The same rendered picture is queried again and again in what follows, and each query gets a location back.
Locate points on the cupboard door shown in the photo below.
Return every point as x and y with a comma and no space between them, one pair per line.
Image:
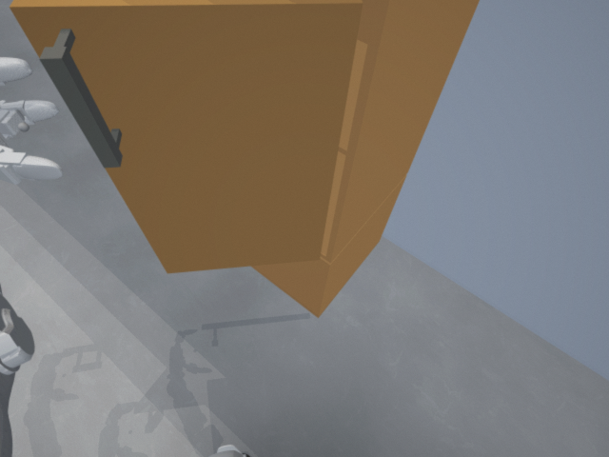
231,113

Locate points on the left robot shin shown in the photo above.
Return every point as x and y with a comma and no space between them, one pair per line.
226,448

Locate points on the robot left upper arm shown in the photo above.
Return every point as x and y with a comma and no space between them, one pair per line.
16,348

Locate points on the left robot hand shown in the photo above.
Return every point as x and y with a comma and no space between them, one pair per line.
15,166

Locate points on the handle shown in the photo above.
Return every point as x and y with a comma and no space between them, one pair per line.
67,78

